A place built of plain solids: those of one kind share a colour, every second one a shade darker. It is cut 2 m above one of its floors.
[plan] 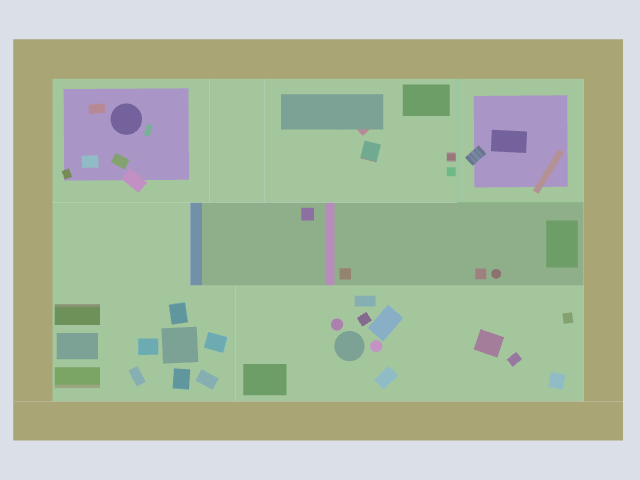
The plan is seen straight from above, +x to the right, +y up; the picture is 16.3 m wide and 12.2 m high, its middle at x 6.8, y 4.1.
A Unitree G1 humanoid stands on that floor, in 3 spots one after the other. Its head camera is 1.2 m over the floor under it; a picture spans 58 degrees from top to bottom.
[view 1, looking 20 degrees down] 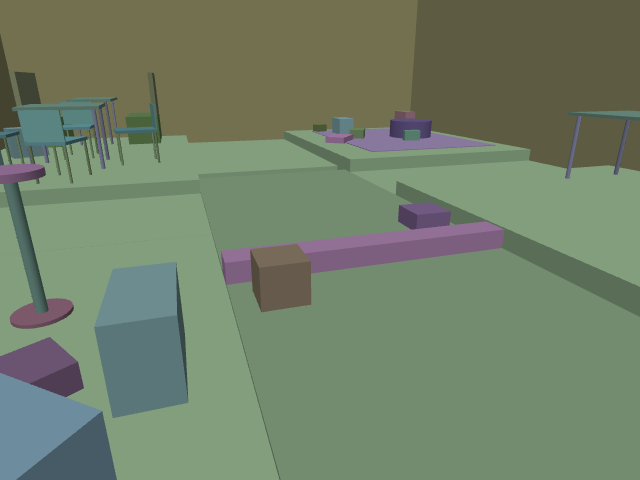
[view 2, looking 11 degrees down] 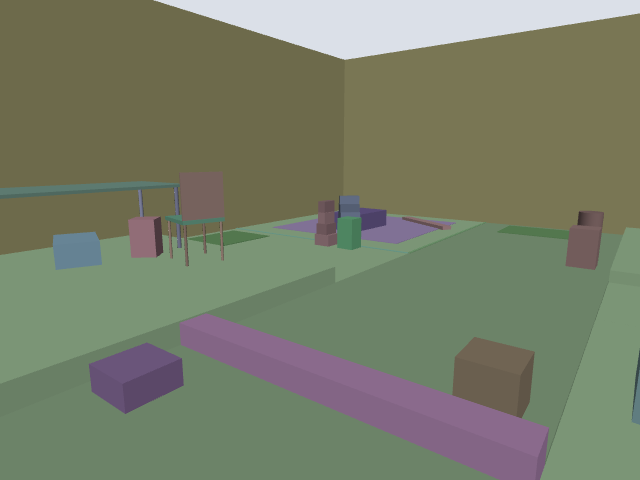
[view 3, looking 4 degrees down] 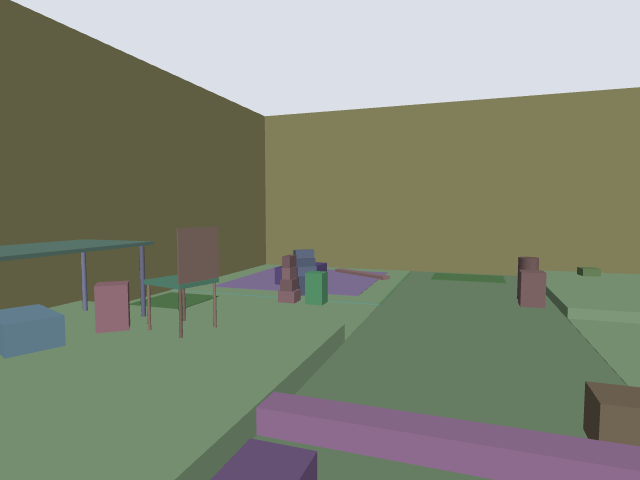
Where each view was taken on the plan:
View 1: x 9.70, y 2.75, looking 162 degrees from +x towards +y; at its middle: step_hump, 3.07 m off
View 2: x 5.40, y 2.75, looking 37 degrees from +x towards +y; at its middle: edge_sign_wet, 5.90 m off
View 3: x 4.95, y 4.00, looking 19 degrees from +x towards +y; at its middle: wall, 9.07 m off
